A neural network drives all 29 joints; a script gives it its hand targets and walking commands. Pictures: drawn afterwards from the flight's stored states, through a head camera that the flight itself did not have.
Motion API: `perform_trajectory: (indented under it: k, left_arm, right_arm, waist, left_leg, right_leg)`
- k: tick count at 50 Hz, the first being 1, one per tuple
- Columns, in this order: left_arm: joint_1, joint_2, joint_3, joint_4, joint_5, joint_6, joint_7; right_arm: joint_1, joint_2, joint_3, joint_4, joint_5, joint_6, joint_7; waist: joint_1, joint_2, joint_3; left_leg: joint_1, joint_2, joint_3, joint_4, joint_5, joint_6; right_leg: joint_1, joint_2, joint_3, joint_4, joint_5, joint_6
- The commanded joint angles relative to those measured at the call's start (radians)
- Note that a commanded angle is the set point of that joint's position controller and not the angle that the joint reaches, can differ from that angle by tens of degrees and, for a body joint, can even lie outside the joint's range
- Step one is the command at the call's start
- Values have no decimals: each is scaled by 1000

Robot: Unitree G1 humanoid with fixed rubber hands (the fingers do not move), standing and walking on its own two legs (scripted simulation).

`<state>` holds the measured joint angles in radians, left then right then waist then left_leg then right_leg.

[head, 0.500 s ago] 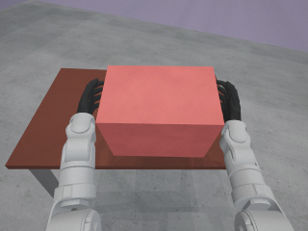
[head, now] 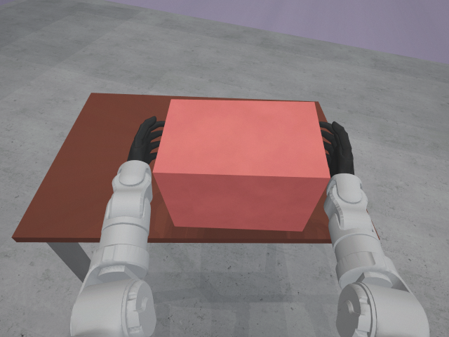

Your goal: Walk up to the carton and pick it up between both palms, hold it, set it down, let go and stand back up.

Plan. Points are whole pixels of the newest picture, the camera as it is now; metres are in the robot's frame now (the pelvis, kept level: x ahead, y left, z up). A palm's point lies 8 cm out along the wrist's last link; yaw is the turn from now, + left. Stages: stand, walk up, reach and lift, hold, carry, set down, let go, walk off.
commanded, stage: set down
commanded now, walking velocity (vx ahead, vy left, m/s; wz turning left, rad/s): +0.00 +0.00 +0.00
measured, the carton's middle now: (239, 168) +0.42 -0.02 +0.07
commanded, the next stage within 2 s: none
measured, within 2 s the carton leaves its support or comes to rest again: neither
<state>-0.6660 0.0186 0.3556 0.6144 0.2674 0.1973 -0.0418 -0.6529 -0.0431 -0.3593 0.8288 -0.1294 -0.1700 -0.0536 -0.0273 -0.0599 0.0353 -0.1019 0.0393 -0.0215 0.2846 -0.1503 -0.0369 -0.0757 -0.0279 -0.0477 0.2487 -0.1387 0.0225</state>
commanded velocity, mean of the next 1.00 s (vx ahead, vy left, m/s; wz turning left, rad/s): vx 0.00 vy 0.00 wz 0.00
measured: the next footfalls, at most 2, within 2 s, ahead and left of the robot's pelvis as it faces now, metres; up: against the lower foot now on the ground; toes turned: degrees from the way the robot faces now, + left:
none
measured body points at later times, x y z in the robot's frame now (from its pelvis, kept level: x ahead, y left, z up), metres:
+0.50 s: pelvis +0.02 +0.00 +0.00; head +0.04 +0.02 +0.45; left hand +0.43 +0.17 +0.09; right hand +0.41 -0.19 +0.10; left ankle +0.00 +0.14 -0.75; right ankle +0.00 -0.13 -0.75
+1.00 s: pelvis +0.01 +0.00 +0.00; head +0.05 +0.02 +0.45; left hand +0.45 +0.15 +0.07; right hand +0.41 -0.21 +0.08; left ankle +0.00 +0.14 -0.75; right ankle +0.00 -0.13 -0.75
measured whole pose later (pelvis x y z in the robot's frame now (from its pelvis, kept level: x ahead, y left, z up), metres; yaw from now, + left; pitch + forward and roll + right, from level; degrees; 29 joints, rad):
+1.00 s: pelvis +0.01 +0.00 +0.00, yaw -1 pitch +4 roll +0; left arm -0.78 0.04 0.44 0.91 0.29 0.00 -0.05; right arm -0.68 0.02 -0.55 0.85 -0.30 -0.19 -0.02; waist -0.04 -0.04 0.01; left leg -0.20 0.04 0.00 0.28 -0.15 -0.03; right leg -0.19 -0.03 -0.03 0.27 -0.15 0.03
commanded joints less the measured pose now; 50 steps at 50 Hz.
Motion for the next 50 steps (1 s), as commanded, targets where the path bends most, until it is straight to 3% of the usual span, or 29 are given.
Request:
perform_trajectory:
  k: [1, 3, 6, 8, 9, 12, 15, 16, 18, 19, 20, 21, 22, 23, 25, 27, 28, 30, 31, 32, 34, 37, 41, 42, 44, 46, 47, 49, 50]
  left_arm:
    - [-606, -465, -315, -85, -44, -130, -95]
    - [-553, -438, -267, -37, -16, -137, -103]
    - [-549, -447, -251, 17, -21, -120, -123]
    - [-556, -446, -245, 12, -29, -135, -124]
    - [-604, -466, -275, -24, -34, -150, -115]
    - [-589, -457, -281, -32, -42, -179, -112]
    - [-593, -444, -259, 30, -33, -173, -116]
    - [-600, -460, -274, -19, -30, -189, -106]
    - [-581, -447, -262, 17, -24, -182, -111]
    - [-596, -460, -271, 3, -27, -192, -112]
    - [-612, -476, -283, 14, -37, -186, -109]
    - [-604, -458, -265, 37, -33, -189, -116]
    - [-618, -441, -249, 51, -18, -195, -113]
    - [-640, -462, -279, 11, -35, -213, -105]
    - [-612, -479, -252, 61, -27, -213, -106]
    - [-626, -477, -258, 88, -28, -211, -109]
    - [-604, -468, -237, 86, -11, -210, -106]
    - [-630, -474, -245, 95, -25, -212, -100]
    - [-608, -470, -226, 101, -11, -219, -93]
    - [-625, -468, -234, 91, -8, -219, -87]
    - [-660, -458, -252, 85, -20, -233, -83]
    - [-618, -419, -187, 151, 11, -217, -98]
    - [-644, -412, -166, 167, 10, -230, -110]
    - [-658, -427, -170, 181, 14, -241, -106]
    - [-725, -421, -173, 171, -3, -260, -96]
    - [-695, -406, -152, 172, 16, -286, -92]
    - [-685, -416, -162, 195, 10, -294, -95]
    - [-655, -382, -104, 247, 31, -287, -101]
    - [-681, -377, -109, 252, 35, -276, -104]
  right_arm:
    - [-525, 453, 310, -69, -59, -50, 126]
    - [-520, 471, 328, -53, -46, -41, 121]
    - [-540, 450, 291, -67, -68, -27, 118]
    - [-554, 461, 295, -90, -60, -33, 119]
    - [-531, 472, 290, -51, -70, -37, 120]
    - [-513, 490, 326, -56, -71, -49, 115]
    - [-528, 469, 273, -63, -86, -43, 118]
    - [-491, 486, 279, -38, -94, -45, 120]
    - [-481, 474, 269, -15, -97, -40, 120]
    - [-504, 478, 272, -38, -101, -46, 117]
    - [-499, 477, 255, -7, -108, -46, 123]
    - [-540, 466, 245, -62, -108, -52, 123]
    - [-512, 469, 219, -20, -129, -48, 124]
    - [-511, 488, 260, -50, -117, -62, 129]
    - [-527, 478, 252, -31, -118, -66, 134]
    - [-527, 468, 209, -11, -122, -59, 139]
    - [-517, 471, 208, -24, -131, -58, 144]
    - [-533, 450, 187, -40, -137, -56, 153]
    - [-527, 458, 191, -31, -132, -61, 157]
    - [-512, 462, 184, -13, -144, -63, 158]
    - [-507, 466, 172, 1, -157, -65, 158]
    - [-501, 446, 150, 19, -173, -33, 163]
    - [-531, 480, 144, -22, -189, -40, 160]
    - [-526, 485, 139, -23, -186, -44, 161]
    - [-574, 497, 134, -24, -188, -50, 176]
    - [-537, 512, 140, -8, -213, -67, 173]
    - [-550, 503, 138, -40, -212, -74, 173]
    - [-524, 498, 121, -18, -220, -47, 180]
    - [-539, 478, 95, -20, -233, -40, 181]
  waist:
    - [-6, 46, -459]
    - [24, 36, -395]
    - [-13, 24, -390]
    - [9, 20, -387]
    - [-19, 35, -448]
    - [0, 35, -471]
    - [-6, 60, -470]
    - [-12, 74, -476]
    - [-19, 37, -451]
    - [-9, 55, -479]
    - [-39, 48, -481]
    - [-15, 39, -496]
    - [-23, 49, -488]
    - [-25, 62, -505]
    - [1, 60, -507]
    - [-35, 62, -467]
    - [-11, 70, -476]
    - [-23, 71, -498]
    - [-2, 66, -488]
    - [-4, 89, -511]
    - [-17, 74, -523]
    - [-13, 50, -425]
    - [-7, 26, -484]
    - [-21, 64, -523]
    - [-4, 87, -548]
    - [7, 45, -569]
    - [-5, 39, -578]
    - [14, 44, -522]
    - [-12, 34, -499]
  left_leg:
    - [78, -60, 138, -11, 234, -15]
    - [49, -65, 145, -17, 240, 2]
    - [18, -68, 142, -34, 181, 1]
    - [34, -66, 139, -22, 215, 1]
    - [69, -63, 136, -10, 278, -9]
    - [52, -67, 142, 16, 356, -23]
    - [26, -62, 132, 2, 304, -19]
    - [57, -63, 129, 7, 338, -28]
    - [41, -57, 133, 7, 321, -17]
    - [54, -60, 130, 12, 350, -18]
    - [70, -52, 125, 18, 359, -23]
    - [48, -58, 127, 17, 334, -21]
    - [37, -59, 137, 6, 270, -14]
    - [47, -58, 131, 12, 312, -24]
    - [70, -44, 127, 35, 413, -28]
    - [102, -46, 124, 31, 375, -35]
    - [112, -47, 130, 27, 386, -28]
    - [134, -41, 121, 36, 403, -38]
    - [143, -37, 124, 40, 410, -34]
    - [133, -34, 125, 44, 411, -35]
    - [123, -40, 130, 43, 414, -38]
    - [62, -44, 138, 3, 281, -19]
    - [-22, -59, 154, -17, 226, 0]
    - [-10, -58, 149, -11, 239, -6]
    - [-1, -51, 138, -3, 257, -12]
    - [10, -50, 149, 17, 302, -15]
    - [-7, -46, 144, 10, 301, -10]
    - [-37, -49, 153, -8, 237, 7]
    - [-33, -47, 155, -11, 204, 10]
  right_leg:
    - [206, 52, -87, 38, 274, 20]
    - [244, 44, -66, 42, 345, 31]
    - [247, 37, -74, 56, 339, 39]
    - [226, 51, -66, 54, 328, 39]
    - [231, 50, -76, 60, 371, 36]
    - [272, 39, -55, 91, 520, 38]
    - [259, 46, -67, 71, 441, 37]
    - [257, 46, -69, 74, 458, 40]
    - [244, 42, -63, 75, 461, 38]
    - [242, 44, -62, 80, 484, 42]
    - [213, 48, -75, 72, 451, 38]
    - [213, 51, -75, 77, 445, 47]
    - [226, 41, -62, 63, 394, 41]
    - [225, 43, -77, 78, 437, 44]
    - [204, 52, -72, 86, 476, 39]
    - [144, 58, -88, 63, 383, 29]
    - [135, 55, -88, 58, 365, 33]
    - [87, 69, -96, 41, 312, 23]
    - [89, 69, -88, 46, 309, 30]
    - [103, 62, -81, 46, 326, 23]
    - [103, 60, -89, 51, 334, 25]
    - [120, 51, -85, 49, 315, 34]
    - [184, 27, -56, 79, 398, 53]
    - [185, 32, -64, 78, 397, 55]
    - [152, 29, -70, 82, 365, 41]
    - [155, 33, -63, 96, 427, 49]
    - [162, 31, -65, 91, 444, 46]
    - [170, 25, -54, 81, 404, 51]
    - [139, 26, -62, 77, 356, 52]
